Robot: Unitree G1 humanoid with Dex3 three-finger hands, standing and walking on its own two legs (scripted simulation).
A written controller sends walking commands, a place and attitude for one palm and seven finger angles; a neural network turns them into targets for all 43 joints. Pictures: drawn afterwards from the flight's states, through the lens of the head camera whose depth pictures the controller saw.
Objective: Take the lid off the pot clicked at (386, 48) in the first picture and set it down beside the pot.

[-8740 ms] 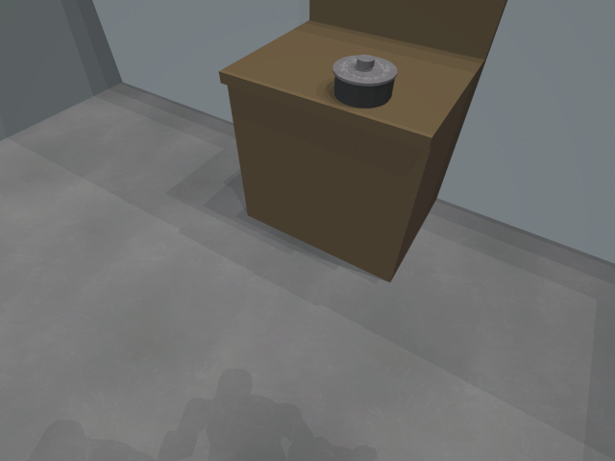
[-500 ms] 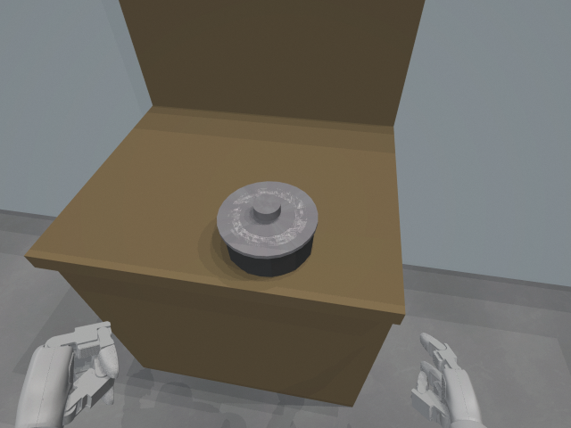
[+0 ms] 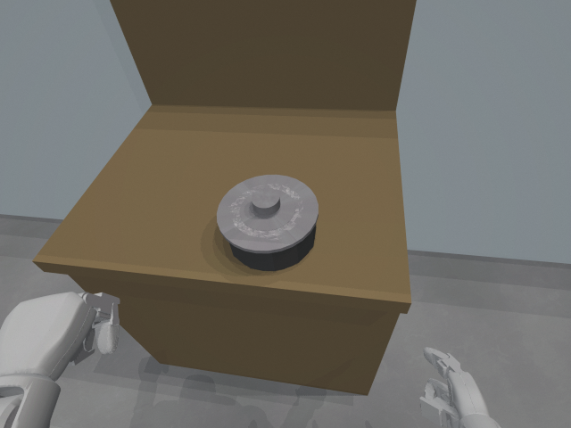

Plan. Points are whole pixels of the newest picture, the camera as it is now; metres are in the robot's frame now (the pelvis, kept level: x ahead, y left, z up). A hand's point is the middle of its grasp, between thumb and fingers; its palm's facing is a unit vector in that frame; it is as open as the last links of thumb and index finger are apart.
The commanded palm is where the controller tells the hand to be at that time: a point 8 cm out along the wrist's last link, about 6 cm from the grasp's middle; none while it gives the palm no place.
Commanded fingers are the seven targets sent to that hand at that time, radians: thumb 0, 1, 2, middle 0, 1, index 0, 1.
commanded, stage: reach forward and open the fingers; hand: left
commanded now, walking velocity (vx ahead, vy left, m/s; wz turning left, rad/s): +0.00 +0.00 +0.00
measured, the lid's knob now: (266, 201) +0.47 +0.11 +0.03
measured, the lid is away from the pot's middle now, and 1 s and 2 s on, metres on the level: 0.00 0.00 0.00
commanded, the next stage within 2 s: move the open hand above the knob in 0.88 s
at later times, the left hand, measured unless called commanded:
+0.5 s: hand (98, 311) +0.21 +0.27 +0.09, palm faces -0.24 -0.04 -0.97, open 6.7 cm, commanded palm +0.21 +0.26 +0.15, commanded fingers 0.00 -0.15 1.29 -0.86 -0.19 -0.86 -0.19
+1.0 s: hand (120, 268) +0.27 +0.26 +0.11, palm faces -0.20 -0.03 -0.98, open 9.9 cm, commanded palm +0.26 +0.25 +0.17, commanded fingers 0.00 -0.25 1.35 -0.83 -0.08 -0.83 -0.08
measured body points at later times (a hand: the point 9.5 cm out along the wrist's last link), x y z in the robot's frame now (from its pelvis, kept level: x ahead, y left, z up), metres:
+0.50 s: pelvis -0.01 +0.00 +0.01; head +0.01 -0.05 +0.45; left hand +0.22 +0.27 +0.15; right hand +0.19 -0.22 -0.11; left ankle -0.03 +0.09 -0.74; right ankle +0.01 -0.12 -0.74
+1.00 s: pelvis -0.02 +0.01 +0.01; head +0.00 -0.03 +0.45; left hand +0.27 +0.26 +0.16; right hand +0.19 -0.21 -0.10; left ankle -0.03 +0.09 -0.74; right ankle +0.01 -0.12 -0.74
